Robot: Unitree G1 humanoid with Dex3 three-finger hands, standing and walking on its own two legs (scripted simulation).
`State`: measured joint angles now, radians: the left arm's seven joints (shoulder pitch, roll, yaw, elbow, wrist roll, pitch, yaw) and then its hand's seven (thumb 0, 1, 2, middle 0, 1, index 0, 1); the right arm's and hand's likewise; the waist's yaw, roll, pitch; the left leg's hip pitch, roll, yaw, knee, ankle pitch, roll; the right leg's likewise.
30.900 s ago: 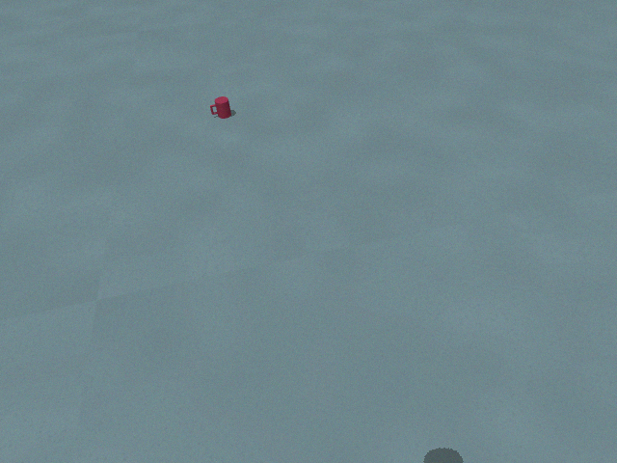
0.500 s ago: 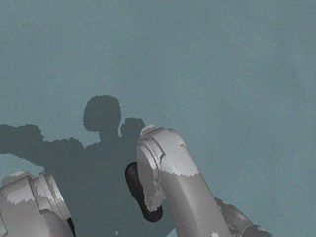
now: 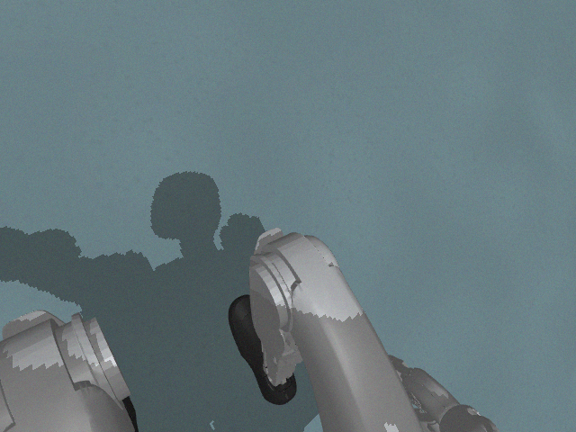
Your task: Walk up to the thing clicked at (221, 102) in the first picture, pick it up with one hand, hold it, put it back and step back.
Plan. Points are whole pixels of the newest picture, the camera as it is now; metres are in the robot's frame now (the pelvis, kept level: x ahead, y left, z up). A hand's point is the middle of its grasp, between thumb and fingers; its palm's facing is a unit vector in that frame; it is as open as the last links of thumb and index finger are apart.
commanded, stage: open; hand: left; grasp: from above
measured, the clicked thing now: out of the picture +0.45 +0.39 -0.26
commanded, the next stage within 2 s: withdraw in 0.02 s
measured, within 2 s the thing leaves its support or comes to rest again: rests again in 0.46 s
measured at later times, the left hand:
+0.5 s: hand out of the picture +0.48 +0.40 -0.13, palm faces -0.30 -0.05 -0.95, open 14.1 cm
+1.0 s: hand out of the picture +0.44 +0.37 -0.10, palm faces -0.48 -0.11 -0.87, open 14.0 cm
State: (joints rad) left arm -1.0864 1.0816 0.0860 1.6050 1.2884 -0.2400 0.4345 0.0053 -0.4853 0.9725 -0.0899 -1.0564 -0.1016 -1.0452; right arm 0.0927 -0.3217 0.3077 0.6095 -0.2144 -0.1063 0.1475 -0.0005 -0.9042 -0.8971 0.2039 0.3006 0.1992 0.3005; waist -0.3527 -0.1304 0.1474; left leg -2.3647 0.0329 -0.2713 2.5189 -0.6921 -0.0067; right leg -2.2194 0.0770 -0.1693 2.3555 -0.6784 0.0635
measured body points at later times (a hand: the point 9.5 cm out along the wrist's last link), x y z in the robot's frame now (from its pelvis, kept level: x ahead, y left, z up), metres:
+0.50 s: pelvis +0.01 +0.00 +0.01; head +0.25 +0.12 +0.37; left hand +0.49 +0.40 -0.08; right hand +0.09 -0.26 -0.07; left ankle +0.07 +0.13 -0.28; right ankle +0.11 -0.12 -0.28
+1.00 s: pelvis -0.01 -0.01 +0.04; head +0.23 +0.11 +0.40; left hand +0.46 +0.38 -0.05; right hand +0.07 -0.28 -0.04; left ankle +0.07 +0.13 -0.28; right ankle +0.11 -0.12 -0.28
